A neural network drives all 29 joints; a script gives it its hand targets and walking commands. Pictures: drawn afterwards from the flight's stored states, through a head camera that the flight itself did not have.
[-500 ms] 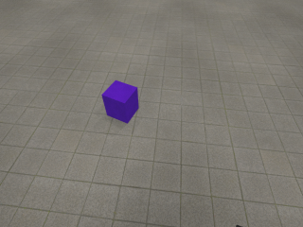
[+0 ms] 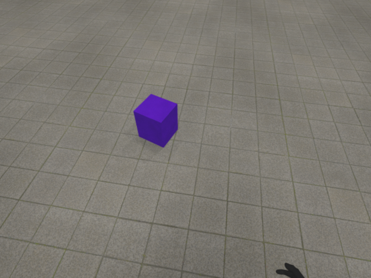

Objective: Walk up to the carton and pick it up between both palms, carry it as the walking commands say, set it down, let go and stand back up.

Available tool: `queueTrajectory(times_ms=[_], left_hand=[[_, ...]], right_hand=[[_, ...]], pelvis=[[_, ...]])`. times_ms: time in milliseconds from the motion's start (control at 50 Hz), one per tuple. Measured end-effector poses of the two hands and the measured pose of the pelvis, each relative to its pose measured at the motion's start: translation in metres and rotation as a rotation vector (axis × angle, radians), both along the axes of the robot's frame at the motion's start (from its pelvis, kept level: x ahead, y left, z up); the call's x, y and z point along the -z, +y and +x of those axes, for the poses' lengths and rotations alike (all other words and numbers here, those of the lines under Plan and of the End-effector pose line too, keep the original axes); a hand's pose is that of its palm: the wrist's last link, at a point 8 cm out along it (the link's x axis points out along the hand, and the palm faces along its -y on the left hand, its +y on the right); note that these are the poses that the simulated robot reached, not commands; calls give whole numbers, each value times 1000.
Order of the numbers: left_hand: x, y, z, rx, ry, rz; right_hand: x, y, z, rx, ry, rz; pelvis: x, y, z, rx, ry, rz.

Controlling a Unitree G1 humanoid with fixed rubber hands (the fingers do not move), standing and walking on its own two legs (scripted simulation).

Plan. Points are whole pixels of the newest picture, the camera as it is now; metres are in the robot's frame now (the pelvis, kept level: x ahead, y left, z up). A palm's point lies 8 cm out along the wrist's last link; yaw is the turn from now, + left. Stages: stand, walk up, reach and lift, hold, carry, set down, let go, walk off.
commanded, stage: walk up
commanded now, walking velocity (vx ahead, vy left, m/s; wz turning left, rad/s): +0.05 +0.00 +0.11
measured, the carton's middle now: (157, 120) +1.16 +0.19 -0.65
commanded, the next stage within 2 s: none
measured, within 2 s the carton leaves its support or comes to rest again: neither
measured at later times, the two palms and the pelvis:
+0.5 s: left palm out of the picture +0.02 +0.22 -0.11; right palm out of the picture +0.06 -0.28 -0.12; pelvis -0.03 -0.03 +0.01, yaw -2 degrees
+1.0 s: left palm out of the picture +0.06 +0.20 -0.12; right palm out of the picture -0.01 -0.29 -0.13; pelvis -0.04 -0.04 +0.00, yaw -4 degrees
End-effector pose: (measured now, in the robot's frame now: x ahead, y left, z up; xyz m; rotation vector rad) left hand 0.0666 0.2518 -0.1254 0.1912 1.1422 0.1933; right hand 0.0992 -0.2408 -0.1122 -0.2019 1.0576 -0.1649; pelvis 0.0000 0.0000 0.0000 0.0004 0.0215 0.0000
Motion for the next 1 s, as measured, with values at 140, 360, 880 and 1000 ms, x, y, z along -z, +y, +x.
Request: queueTrajectory(times_ms=[140, 360, 880, 1000], left_hand=[[-6, -12, 15, 28, -32, -32], [-11, -44, -22, 14, 6, 5], [-7, -40, -19, 86, -29, -41], [-9, -56, -12, 103, -50, 0]], right_hand=[[-5, -11, -29, 38, 52, -27], [17, -36, -50, 38, 95, 28], [4, -32, -90, 110, 55, -13], [21, -49, -105, 127, 113, 20]], pelvis=[[-7, -3, -6, 3, -14, 1], [-3, -31, -18, 2, -17, 24], [-4, -20, -38, 73, -18, 18], [2, -37, -36, 62, -21, 16]])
